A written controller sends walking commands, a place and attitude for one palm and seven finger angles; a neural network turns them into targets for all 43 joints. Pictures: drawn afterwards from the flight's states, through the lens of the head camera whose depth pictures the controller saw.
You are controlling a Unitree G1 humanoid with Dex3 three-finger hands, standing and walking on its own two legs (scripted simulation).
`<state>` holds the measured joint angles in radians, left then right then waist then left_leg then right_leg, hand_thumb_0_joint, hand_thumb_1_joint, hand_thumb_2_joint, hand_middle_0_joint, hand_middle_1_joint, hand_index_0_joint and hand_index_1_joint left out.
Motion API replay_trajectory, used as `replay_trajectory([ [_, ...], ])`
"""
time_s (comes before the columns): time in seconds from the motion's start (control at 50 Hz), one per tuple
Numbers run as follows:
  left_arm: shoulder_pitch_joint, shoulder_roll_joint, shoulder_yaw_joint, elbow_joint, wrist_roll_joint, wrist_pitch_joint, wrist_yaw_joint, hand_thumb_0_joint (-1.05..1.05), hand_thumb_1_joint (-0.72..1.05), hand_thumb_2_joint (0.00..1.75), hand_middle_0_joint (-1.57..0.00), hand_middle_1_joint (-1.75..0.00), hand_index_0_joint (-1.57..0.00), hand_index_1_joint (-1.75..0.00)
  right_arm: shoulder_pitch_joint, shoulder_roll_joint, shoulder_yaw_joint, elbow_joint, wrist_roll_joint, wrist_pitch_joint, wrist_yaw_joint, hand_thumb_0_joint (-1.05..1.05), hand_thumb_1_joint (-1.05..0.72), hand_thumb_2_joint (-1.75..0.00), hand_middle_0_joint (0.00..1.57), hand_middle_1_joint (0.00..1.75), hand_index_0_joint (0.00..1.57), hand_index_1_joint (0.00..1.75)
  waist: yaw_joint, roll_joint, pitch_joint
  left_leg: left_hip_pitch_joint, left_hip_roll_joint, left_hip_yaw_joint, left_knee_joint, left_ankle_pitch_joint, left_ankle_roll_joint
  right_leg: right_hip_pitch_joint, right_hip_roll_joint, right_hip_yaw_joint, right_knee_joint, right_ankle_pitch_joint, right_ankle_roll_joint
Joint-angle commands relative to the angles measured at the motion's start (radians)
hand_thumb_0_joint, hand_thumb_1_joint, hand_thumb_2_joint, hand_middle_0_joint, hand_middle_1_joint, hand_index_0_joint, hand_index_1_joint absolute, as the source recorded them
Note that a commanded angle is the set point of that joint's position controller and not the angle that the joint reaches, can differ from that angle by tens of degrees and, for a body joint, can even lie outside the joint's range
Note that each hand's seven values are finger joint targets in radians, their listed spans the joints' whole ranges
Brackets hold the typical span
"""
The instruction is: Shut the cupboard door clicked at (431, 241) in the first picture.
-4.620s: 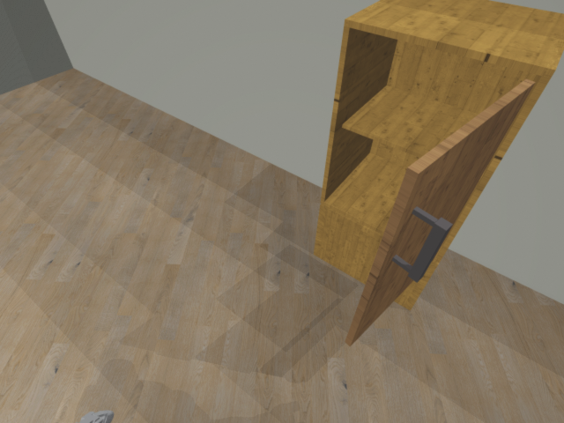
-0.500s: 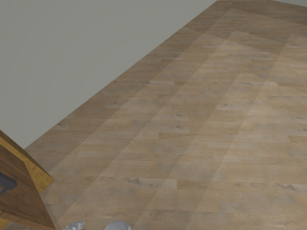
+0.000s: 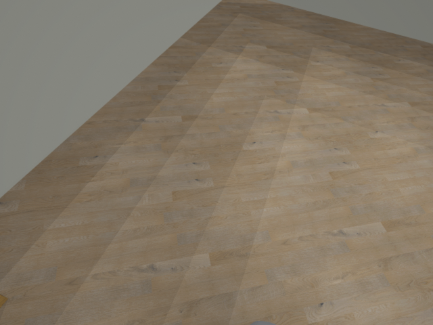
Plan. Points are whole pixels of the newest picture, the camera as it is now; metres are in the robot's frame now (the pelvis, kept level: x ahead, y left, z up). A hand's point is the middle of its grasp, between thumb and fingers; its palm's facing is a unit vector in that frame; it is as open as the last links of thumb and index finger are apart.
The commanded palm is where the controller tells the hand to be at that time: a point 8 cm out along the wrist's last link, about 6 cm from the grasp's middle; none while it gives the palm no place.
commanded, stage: walk around to get in front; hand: left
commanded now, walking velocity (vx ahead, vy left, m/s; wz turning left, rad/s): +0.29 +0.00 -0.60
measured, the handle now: out of the picture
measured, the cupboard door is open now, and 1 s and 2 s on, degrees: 79 79 79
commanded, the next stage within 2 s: none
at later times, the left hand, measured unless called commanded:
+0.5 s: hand (184, 274) +0.25 +0.08 -0.16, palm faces -0.26 -0.94 -0.21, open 7.4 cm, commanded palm none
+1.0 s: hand (193, 202) +0.45 +0.09 -0.18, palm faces -0.35 -0.92 -0.16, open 7.4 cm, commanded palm none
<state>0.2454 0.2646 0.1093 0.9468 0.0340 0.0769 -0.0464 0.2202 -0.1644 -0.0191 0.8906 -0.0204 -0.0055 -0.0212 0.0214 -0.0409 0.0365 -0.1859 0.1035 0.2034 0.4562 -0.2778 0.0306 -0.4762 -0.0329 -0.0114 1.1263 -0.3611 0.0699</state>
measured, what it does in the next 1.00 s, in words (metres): walks ahead, turning right: right foot, then left foot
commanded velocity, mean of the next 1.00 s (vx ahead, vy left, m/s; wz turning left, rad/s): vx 0.35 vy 0.00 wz -0.36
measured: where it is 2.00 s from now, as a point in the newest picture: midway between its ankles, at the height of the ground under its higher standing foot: (273, 222)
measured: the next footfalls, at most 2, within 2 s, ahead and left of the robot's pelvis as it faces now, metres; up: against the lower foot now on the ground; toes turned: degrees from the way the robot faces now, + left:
right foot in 0.30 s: +0.10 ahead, -0.18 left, +0.00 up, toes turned -20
left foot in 0.72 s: +0.42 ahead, -0.02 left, +0.00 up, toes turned -11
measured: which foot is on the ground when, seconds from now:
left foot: down 0.00-0.30, up 0.32-0.70, down 0.72-1.00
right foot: up 0.00-0.28, down 0.30-0.74, up 0.76-1.00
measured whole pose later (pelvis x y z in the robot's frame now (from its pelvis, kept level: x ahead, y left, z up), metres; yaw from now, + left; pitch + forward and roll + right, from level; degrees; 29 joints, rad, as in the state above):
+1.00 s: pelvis +0.35 -0.08 +0.00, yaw -26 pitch -1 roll -1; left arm 0.29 0.20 0.09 1.04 0.03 0.00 -0.02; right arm 0.32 -0.16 -0.05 1.02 -0.02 -0.08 -0.02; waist 0.01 -0.04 0.01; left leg -0.15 0.05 0.26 0.39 -0.23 0.05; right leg -0.58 -0.08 -0.01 1.21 -0.17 0.01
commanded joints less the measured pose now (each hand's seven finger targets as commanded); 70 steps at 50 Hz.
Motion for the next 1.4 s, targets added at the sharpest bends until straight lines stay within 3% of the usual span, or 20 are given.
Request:
replay_trajectory([
  [0.0,-0.150,0.013,-0.003,-0.120,-0.001,-0.034,-0.016,0.00,0.90,0.90,-0.20,-0.30,-0.20,-0.30,0.134,-0.204,-0.072,-0.003,-0.007,-0.032,-0.014,0.00,-0.90,-0.90,0.20,0.30,0.20,0.30,-0.082,0.187,0.018,0.168,0.272,-0.209,-0.254,-0.079,0.084,-0.191,-0.052,-0.029,-0.108,0.011,0.001],
  [0.2,-0.218,-0.021,-0.019,-0.136,-0.003,-0.064,-0.018,0.00,0.90,0.90,-0.20,-0.30,-0.20,-0.30,0.170,-0.225,-0.081,0.051,-0.020,-0.039,0.008,0.00,-0.90,-0.90,0.20,0.30,0.20,0.30,-0.076,0.199,0.012,0.130,0.306,-0.028,-0.174,0.051,0.056,0.027,-0.028,-0.132,-0.459,-0.028,-0.051],
  [0.24,-0.077,0.005,-0.009,-0.088,-0.002,-0.080,-0.009,0.00,0.90,0.90,-0.20,-0.30,-0.20,-0.30,0.149,-0.230,-0.079,0.049,-0.016,-0.039,0.013,0.00,-0.90,-0.90,0.20,0.30,0.20,0.30,0.010,0.126,-0.058,0.057,0.261,0.058,0.058,0.223,0.012,0.277,0.029,-0.175,-0.602,0.055,-0.088],
  [0.26,0.089,0.081,0.004,-0.035,0.000,-0.094,0.003,0.00,0.90,0.90,-0.20,-0.30,-0.20,-0.30,0.134,-0.208,-0.072,0.035,-0.005,-0.039,0.025,0.00,-0.90,-0.90,0.20,0.30,0.20,0.30,0.090,-0.017,-0.145,-0.099,0.214,0.132,0.312,0.255,-0.033,0.541,-0.020,-0.090,-0.678,0.052,-0.131],
  [0.28,0.214,0.216,0.033,0.001,-0.001,-0.109,0.021,0.00,0.90,0.90,-0.20,-0.30,-0.20,-0.30,0.099,-0.129,-0.046,-0.016,0.004,-0.039,0.036,0.00,-0.90,-0.90,0.20,0.30,0.20,0.30,0.143,-0.305,-0.186,-0.465,0.067,0.113,0.601,-0.283,-0.094,0.759,-0.302,0.366,-0.784,-0.031,-0.238],
  [0.3,0.260,0.267,0.044,0.016,-0.027,-0.099,0.037,0.00,0.90,0.90,-0.20,-0.30,-0.20,-0.30,0.005,-0.145,-0.045,-0.059,-0.001,-0.033,0.029,0.00,-0.90,-0.90,0.20,0.30,0.20,0.30,0.152,-0.282,-0.172,-0.596,0.025,-0.051,0.769,-0.349,-0.088,0.735,-0.397,0.577,-0.873,0.046,-0.296],
  [0.36,0.065,0.146,0.015,-0.026,-0.026,-0.108,0.049,0.00,0.90,0.90,-0.20,-0.30,-0.20,-0.30,-0.024,-0.155,-0.060,-0.029,-0.005,-0.033,0.027,0.00,-0.90,-0.90,0.20,0.30,0.20,0.30,0.060,-0.072,-0.008,-0.569,0.102,-0.162,0.798,-0.112,-0.081,0.466,-0.319,0.393,-0.906,-0.047,-0.276],
  [0.44,0.004,0.086,-0.017,-0.021,-0.013,-0.137,0.044,0.00,0.90,0.90,-0.20,-0.30,-0.20,-0.30,0.077,-0.117,-0.059,0.022,-0.014,-0.012,0.031,0.00,-0.90,-0.90,0.20,0.30,0.20,0.30,-0.041,-0.077,0.065,-0.428,0.081,-0.124,0.627,0.003,-0.113,0.267,-0.198,0.149,-0.919,0.246,-0.228],
  [0.62,0.093,0.087,-0.017,0.043,-0.010,-0.150,0.052,0.00,0.90,0.90,-0.20,-0.30,-0.20,-0.30,-0.091,-0.091,-0.049,-0.047,-0.003,-0.048,0.049,0.00,-0.90,-0.90,0.20,0.30,0.20,0.30,-0.001,-0.084,0.060,-0.296,0.014,-0.100,0.234,0.093,-0.082,0.324,-0.186,0.175,-0.865,0.314,-0.223],
  [0.68,0.076,0.084,-0.012,0.051,-0.015,-0.148,0.054,0.00,0.90,0.90,-0.20,-0.30,-0.20,-0.30,0.115,-0.144,-0.066,0.017,-0.010,-0.067,0.030,0.00,-0.90,-0.90,0.20,0.30,0.20,0.30,-0.103,0.003,-0.041,0.045,-0.033,-0.090,0.068,0.117,-0.061,0.271,-0.121,0.126,-0.581,0.451,-0.178],
  [0.7,0.108,0.035,-0.013,0.046,-0.024,-0.145,0.049,0.00,0.90,0.90,-0.20,-0.30,-0.20,-0.30,0.274,-0.244,-0.090,0.061,-0.024,-0.074,0.016,0.00,-0.90,-0.90,0.20,0.30,0.20,0.30,-0.153,0.194,-0.171,0.273,0.128,-0.285,-0.003,0.048,-0.018,0.156,-0.025,0.057,-0.304,0.292,-0.132],
  [0.72,0.181,-0.021,-0.028,0.037,-0.033,-0.141,0.038,0.00,0.90,0.90,-0.20,-0.30,-0.20,-0.30,0.355,-0.338,-0.108,0.082,-0.025,-0.072,0.012,0.00,-0.90,-0.90,0.20,0.30,0.20,0.30,-0.143,0.464,-0.252,0.418,0.380,-0.634,-0.156,-0.035,0.052,-0.062,0.098,-0.032,0.020,-0.197,-0.091],
  [0.74,0.140,0.009,-0.023,0.033,-0.022,-0.139,0.041,0.00,0.90,0.90,-0.20,-0.30,-0.20,-0.30,0.321,-0.308,-0.092,0.078,-0.014,-0.058,0.007,0.00,-0.90,-0.90,0.20,0.30,0.20,0.30,-0.142,0.373,-0.198,0.318,0.401,-0.696,-0.229,-0.177,0.080,-0.102,0.050,0.062,0.145,-0.188,-0.110],
  [0.8,0.063,-0.016,-0.018,0.059,-0.008,-0.124,0.025,0.00,0.90,0.90,-0.20,-0.30,-0.20,-0.30,0.116,-0.137,-0.050,0.047,-0.012,-0.071,0.002,0.00,-0.90,-0.90,0.20,0.30,0.20,0.30,-0.059,0.152,0.042,0.002,0.287,-0.434,-0.282,-0.153,0.009,-0.124,-0.064,0.064,0.191,0.073,-0.097],
  [0.86,0.150,-0.072,-0.023,0.094,-0.005,-0.095,0.025,0.00,0.90,0.90,-0.20,-0.30,-0.20,-0.30,0.103,-0.088,-0.043,0.079,-0.001,-0.089,-0.003,0.00,-0.90,-0.90,0.20,0.30,0.20,0.30,0.000,0.156,0.027,-0.052,0.215,-0.209,-0.273,0.034,-0.029,-0.062,-0.064,0.043,0.144,0.162,-0.078],
  [1.18,-0.203,-0.096,-0.040,-0.015,-0.004,-0.100,0.014,0.00,0.90,0.90,-0.20,-0.30,-0.20,-0.30,0.343,-0.088,-0.043,0.221,-0.015,-0.077,-0.001,0.00,-0.90,-0.90,0.20,0.30,0.20,0.30,-0.092,0.172,0.119,0.204,0.247,-0.013,-0.234,0.380,0.087,-0.148,-0.060,-0.124,-0.445,0.160,-0.082],
  [1.26,0.111,-0.031,-0.021,0.085,0.002,-0.130,0.027,0.00,0.90,0.90,-0.20,-0.30,-0.20,-0.30,0.292,-0.116,-0.048,0.224,-0.003,-0.073,0.003,0.00,-0.90,-0.90,0.20,0.30,0.20,0.30,0.066,0.085,-0.075,0.120,0.191,0.077,0.176,0.694,0.025,0.345,0.038,-0.182,-0.604,0.193,-0.142],
  [1.28,0.250,0.048,0.004,0.129,0.007,-0.142,0.038,0.00,0.90,0.90,-0.20,-0.30,-0.20,-0.30,0.285,-0.087,-0.044,0.208,0.007,-0.074,0.015,0.00,-0.90,-0.90,0.20,0.30,0.20,0.30,0.127,-0.030,-0.172,-0.104,0.128,0.112,0.432,0.459,-0.016,0.598,-0.127,0.012,-0.634,0.139,-0.196],
  [1.3,0.346,0.156,0.029,0.149,-0.004,-0.145,0.051,0.00,0.90,0.90,-0.20,-0.30,-0.20,-0.30,0.304,-0.022,-0.030,0.173,0.017,-0.076,0.016,0.00,-0.90,-0.90,0.20,0.30,0.20,0.30,0.127,-0.255,-0.277,-0.379,-0.035,0.051,0.738,-0.255,-0.065,0.799,-0.389,0.472,-0.754,0.189,-0.312],
  [1.38,0.099,0.033,-0.008,0.100,-0.020,-0.145,0.063,0.00,0.90,0.90,-0.20,-0.30,-0.20,-0.30,0.132,-0.017,-0.044,0.147,0.004,-0.057,0.013,0.00,-0.90,-0.90,0.20,0.30,0.20,0.30,0.032,0.029,-0.014,-0.451,0.089,-0.174,0.871,-0.061,-0.036,0.380,-0.340,0.263,-0.892,0.138,-0.260],
])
